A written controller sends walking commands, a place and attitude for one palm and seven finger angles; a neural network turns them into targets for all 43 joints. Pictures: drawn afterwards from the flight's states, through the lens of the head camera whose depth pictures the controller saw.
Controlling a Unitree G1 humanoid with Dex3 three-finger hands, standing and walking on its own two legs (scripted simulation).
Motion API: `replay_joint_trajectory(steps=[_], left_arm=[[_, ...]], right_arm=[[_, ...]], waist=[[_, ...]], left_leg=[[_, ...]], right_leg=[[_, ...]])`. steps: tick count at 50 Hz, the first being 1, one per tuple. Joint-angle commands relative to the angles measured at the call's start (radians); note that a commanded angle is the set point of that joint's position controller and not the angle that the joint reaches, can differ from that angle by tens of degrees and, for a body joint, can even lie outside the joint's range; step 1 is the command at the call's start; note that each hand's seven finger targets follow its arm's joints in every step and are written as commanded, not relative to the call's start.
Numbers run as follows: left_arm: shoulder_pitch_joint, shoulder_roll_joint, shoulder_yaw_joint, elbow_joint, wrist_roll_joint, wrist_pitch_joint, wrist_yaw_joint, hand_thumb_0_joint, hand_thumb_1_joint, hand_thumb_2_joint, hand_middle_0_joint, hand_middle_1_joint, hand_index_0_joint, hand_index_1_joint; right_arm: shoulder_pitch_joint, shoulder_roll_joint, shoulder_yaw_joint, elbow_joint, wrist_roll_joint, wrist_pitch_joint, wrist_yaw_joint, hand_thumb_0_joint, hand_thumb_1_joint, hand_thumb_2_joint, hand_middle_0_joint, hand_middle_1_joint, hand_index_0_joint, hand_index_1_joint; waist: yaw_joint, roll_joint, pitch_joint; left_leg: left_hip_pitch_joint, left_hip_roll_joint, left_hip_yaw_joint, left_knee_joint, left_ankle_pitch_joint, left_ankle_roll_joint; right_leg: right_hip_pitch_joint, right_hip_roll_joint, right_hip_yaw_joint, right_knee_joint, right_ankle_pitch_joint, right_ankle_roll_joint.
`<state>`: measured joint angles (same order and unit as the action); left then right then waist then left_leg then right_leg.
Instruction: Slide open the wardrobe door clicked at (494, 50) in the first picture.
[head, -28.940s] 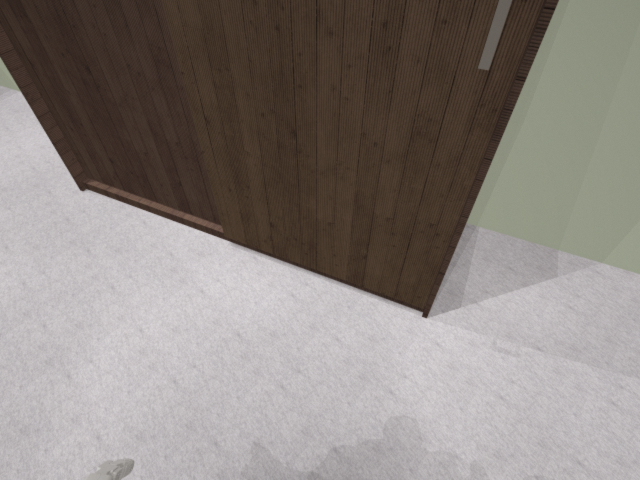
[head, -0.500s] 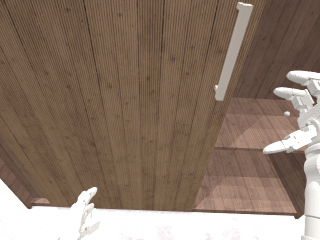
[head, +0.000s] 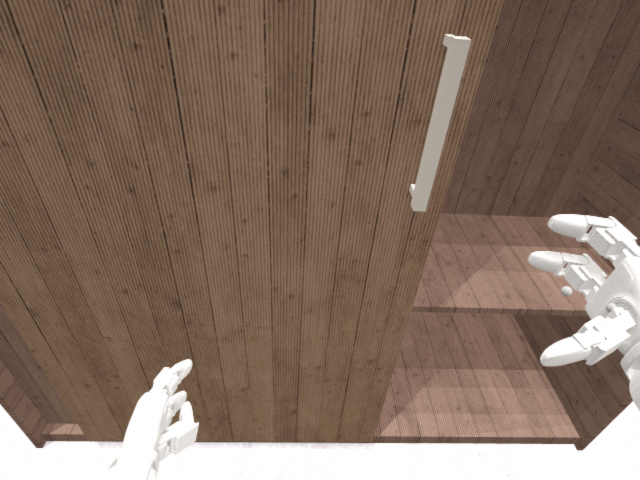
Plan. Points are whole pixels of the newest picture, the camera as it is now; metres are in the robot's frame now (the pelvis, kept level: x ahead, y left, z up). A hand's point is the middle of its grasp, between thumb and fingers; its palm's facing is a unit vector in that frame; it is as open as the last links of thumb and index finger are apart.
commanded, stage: draw the hand back to the body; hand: right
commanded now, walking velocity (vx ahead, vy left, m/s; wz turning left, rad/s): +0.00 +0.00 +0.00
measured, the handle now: (433, 129) +0.49 -0.17 +0.28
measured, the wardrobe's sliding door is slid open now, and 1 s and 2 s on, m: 0.67 0.67 0.67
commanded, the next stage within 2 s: step back with the hand held close in 1.10 s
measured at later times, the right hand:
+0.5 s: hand (580, 320) +0.22 -0.27 +0.19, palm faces +0.45 +0.83 -0.32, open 11.0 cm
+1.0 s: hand (594, 339) +0.21 -0.29 +0.17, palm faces +0.48 +0.81 -0.33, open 7.5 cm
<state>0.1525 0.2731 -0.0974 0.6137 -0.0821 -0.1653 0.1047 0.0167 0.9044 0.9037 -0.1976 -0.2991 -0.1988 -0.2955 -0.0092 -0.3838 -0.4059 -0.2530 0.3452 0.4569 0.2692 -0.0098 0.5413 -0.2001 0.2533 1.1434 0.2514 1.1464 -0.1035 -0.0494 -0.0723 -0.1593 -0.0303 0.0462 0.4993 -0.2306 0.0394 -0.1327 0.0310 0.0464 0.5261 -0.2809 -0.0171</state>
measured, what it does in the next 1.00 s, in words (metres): stands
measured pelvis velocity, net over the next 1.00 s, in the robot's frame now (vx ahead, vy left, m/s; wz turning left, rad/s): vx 0.02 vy -0.02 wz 0.01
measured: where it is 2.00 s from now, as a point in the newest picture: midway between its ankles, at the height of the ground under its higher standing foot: outside the picture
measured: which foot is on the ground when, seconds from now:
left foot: down 0.00-1.00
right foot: down 0.00-1.00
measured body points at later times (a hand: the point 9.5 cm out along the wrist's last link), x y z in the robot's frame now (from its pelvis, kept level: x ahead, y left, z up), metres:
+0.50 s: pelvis +0.01 -0.01 +0.01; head -0.03 +0.01 +0.46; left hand +0.17 +0.22 -0.08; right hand +0.19 -0.31 +0.20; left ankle +0.03 +0.09 -0.74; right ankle +0.01 -0.11 -0.74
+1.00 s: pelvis +0.02 -0.02 +0.01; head -0.02 -0.01 +0.46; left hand +0.22 +0.19 -0.06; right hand +0.18 -0.33 +0.18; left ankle +0.03 +0.09 -0.73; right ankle +0.01 -0.11 -0.74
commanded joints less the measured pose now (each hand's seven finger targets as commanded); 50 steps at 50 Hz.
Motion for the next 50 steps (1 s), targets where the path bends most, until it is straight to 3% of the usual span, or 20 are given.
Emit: replay_joint_trajectory(steps=[1,2,4,5,7,9,13,17,23,31,32,36,42,47,50], left_arm=[[-0.19,0.093,0.042,-0.17,0.008,-0.078,0.013,0.0,0.9,0.9,-0.2,-0.3,-0.2,-0.3],[-0.164,0.071,0.061,-0.161,0.068,-0.093,-0.013,0.0,0.9,0.9,-0.2,-0.3,-0.2,-0.3],[-0.135,0.067,0.063,-0.11,0.079,-0.088,-0.029,0.0,0.9,0.9,-0.2,-0.3,-0.2,-0.3],[-0.131,0.063,0.069,-0.117,0.078,-0.081,-0.033,0.0,0.9,0.9,-0.2,-0.3,-0.2,-0.3],[-0.122,0.062,0.077,-0.117,0.078,-0.069,-0.035,0.0,0.9,0.9,-0.2,-0.3,-0.2,-0.3],[-0.115,0.063,0.083,-0.12,0.082,-0.067,-0.033,0.0,0.9,0.9,-0.2,-0.3,-0.2,-0.3],[-0.118,0.063,0.091,-0.106,0.086,-0.064,-0.024,0.0,0.9,0.9,-0.2,-0.3,-0.2,-0.3],[-0.119,0.063,0.099,-0.094,0.089,-0.064,-0.015,0.0,0.9,0.9,-0.2,-0.3,-0.2,-0.3],[-0.11,0.068,0.115,-0.09,0.093,-0.061,-0.019,0.0,0.9,0.9,-0.2,-0.3,-0.2,-0.3],[-0.094,0.065,0.122,-0.104,0.093,-0.036,-0.025,0.0,0.9,0.9,-0.2,-0.3,-0.2,-0.3],[-0.093,0.063,0.121,-0.107,0.094,-0.034,-0.025,0.0,0.9,0.9,-0.2,-0.3,-0.2,-0.3],[-0.09,0.059,0.121,-0.111,0.094,-0.023,-0.023,0.0,0.9,0.9,-0.2,-0.3,-0.2,-0.3],[-0.094,0.06,0.114,-0.111,0.095,-0.023,-0.015,0.0,0.9,0.9,-0.2,-0.3,-0.2,-0.3],[-0.097,0.059,0.11,-0.11,0.099,-0.019,-0.015,0.0,0.9,0.9,-0.2,-0.3,-0.2,-0.3],[-0.1,0.057,0.108,-0.113,0.098,-0.018,-0.021,0.0,0.9,0.9,-0.2,-0.3,-0.2,-0.3]], right_arm=[[-0.345,-0.224,-0.065,-0.251,0.009,-0.111,-0.008,0.0,0.369,-0.287,0.244,1.044,0.244,1.044],[-0.36,-0.299,-0.079,-0.368,-0.151,-0.281,-0.19,0.0,0.332,-0.305,0.242,1.023,0.242,1.023],[-0.146,-0.177,-0.01,-0.21,-0.186,-0.389,-0.298,0.0,0.26,-0.34,0.24,0.98,0.24,0.98],[-0.075,-0.148,0.012,-0.229,-0.194,-0.429,-0.315,0.0,0.224,-0.357,0.239,0.959,0.239,0.959],[-0.032,-0.155,0.004,-0.264,-0.214,-0.494,-0.342,0.0,0.151,-0.393,0.236,0.916,0.236,0.916],[-0.003,-0.168,-0.006,-0.282,-0.227,-0.538,-0.362,0.0,0.079,-0.428,0.234,0.874,0.234,0.874],[0.031,-0.172,-0.007,-0.282,-0.253,-0.593,-0.383,0.0,-0.066,-0.497,0.229,0.789,0.229,0.789],[0.065,-0.178,-0.022,-0.283,-0.266,-0.624,-0.392,0.0,-0.211,-0.567,0.224,0.704,0.224,0.704],[0.212,-0.168,-0.036,-0.27,-0.272,-0.641,-0.387,0.0,-0.429,-0.673,0.216,0.576,0.216,0.576],[0.304,-0.155,-0.042,-0.3,-0.272,-0.629,-0.376,0.0,-0.719,-0.813,0.206,0.406,0.206,0.406],[0.312,-0.15,-0.037,-0.306,-0.273,-0.626,-0.374,0.0,-0.755,-0.83,0.205,0.385,0.205,0.385],[0.35,-0.148,-0.042,-0.305,-0.27,-0.61,-0.375,0.0,-0.9,-0.9,0.2,0.3,0.2,0.3],[0.26,-0.145,-0.017,-0.34,-0.281,-0.601,-0.386,0.0,-0.9,-0.9,0.2,0.3,0.2,0.3],[0.28,-0.142,-0.023,-0.308,-0.278,-0.588,-0.386,0.0,-0.9,-0.9,0.2,0.3,0.2,0.3],[0.28,-0.139,-0.018,-0.318,-0.28,-0.586,-0.383,0.0,-0.9,-0.9,0.2,0.3,0.2,0.3]], waist=[[0.022,-0.067,-0.053],[0.026,-0.057,0.071],[0.041,0.021,0.135],[0.04,0.017,0.109],[0.033,-0.037,0.028],[0.031,-0.02,-0.005],[0.033,-0.017,0.017],[0.028,-0.023,0.014],[0.018,-0.003,0.01],[0.021,-0.003,0.028],[0.021,-0.027,0.032],[0.023,-0.003,0.046],[0.033,-0.046,0.041],[0.025,0.005,0.046],[0.023,-0.043,0.044]], left_leg=[[-0.026,0.025,-0.031,-0.114,-0.046,-0.014],[-0.071,0.031,-0.053,-0.173,-0.094,-0.022],[-0.082,0.044,-0.045,-0.19,-0.162,-0.019],[-0.055,0.05,-0.047,-0.182,-0.154,-0.019],[0.004,0.051,-0.048,-0.166,-0.111,-0.015],[0.041,0.051,-0.048,-0.17,-0.089,-0.017],[0.046,0.047,-0.042,-0.192,-0.07,-0.017],[0.068,0.047,-0.036,-0.195,-0.042,-0.015],[0.104,0.041,-0.027,-0.185,0.049,-0.015],[0.108,0.036,-0.021,-0.171,0.119,-0.016],[0.104,0.037,-0.024,-0.172,0.125,-0.015],[0.097,0.036,-0.023,-0.178,0.129,-0.018],[0.085,0.035,-0.02,-0.181,0.091,-0.014],[0.101,0.035,-0.017,-0.176,0.112,-0.014],[0.11,0.036,-0.019,-0.172,0.119,-0.01]], right_leg=[[-0.009,-0.012,0.017,-0.117,0.045,-0.016],[-0.091,-0.001,0.008,-0.124,0.008,-0.008],[-0.117,-0.015,0.008,-0.143,-0.07,-0.002],[-0.1,-0.019,0.001,-0.149,-0.069,-0.007],[-0.066,-0.019,-0.013,-0.164,-0.044,-0.009],[-0.057,-0.022,-0.014,-0.176,-0.024,-0.011],[-0.037,-0.024,-0.015,-0.192,0.002,-0.012],[-0.021,-0.023,-0.01,-0.208,0.033,-0.014],[-0.008,-0.028,-0.01,-0.215,0.127,-0.008],[-0.006,-0.034,-0.013,-0.214,0.201,0.003],[-0.003,-0.033,-0.016,-0.212,0.207,0.003],[-0.004,-0.034,-0.019,-0.208,0.21,0.003],[0.017,-0.031,-0.006,-0.214,0.178,0.004],[0.003,-0.031,-0.004,-0.215,0.2,0.003],[0.005,-0.033,-0.002,-0.218,0.212,0.009]])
